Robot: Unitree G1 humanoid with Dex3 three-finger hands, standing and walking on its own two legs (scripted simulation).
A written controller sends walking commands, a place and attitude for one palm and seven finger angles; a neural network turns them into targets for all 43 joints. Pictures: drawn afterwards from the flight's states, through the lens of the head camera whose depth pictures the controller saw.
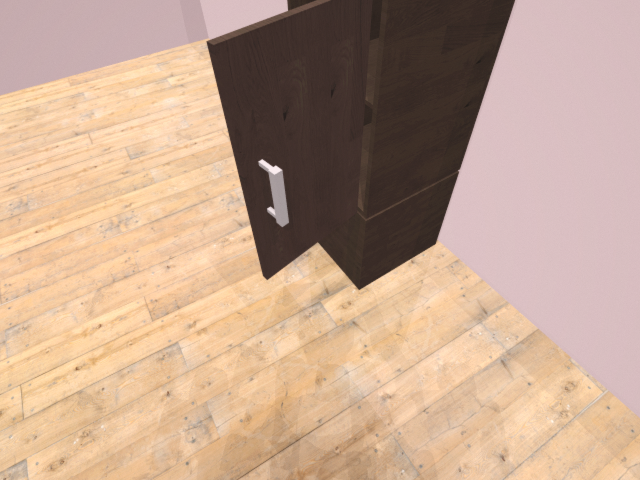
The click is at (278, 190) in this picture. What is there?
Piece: cupboard door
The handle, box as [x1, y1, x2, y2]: [258, 159, 288, 226]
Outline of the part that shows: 262,159 258,162 259,165 269,173 274,208 273,209 270,206 267,208 267,211 275,217 276,221 282,226 288,222 282,171 278,167 273,167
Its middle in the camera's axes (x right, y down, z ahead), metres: -0.10 -0.09 +0.78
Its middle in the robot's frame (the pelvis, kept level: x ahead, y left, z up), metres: +0.63 +0.14 -0.06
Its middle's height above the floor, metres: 0.72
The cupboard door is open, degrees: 100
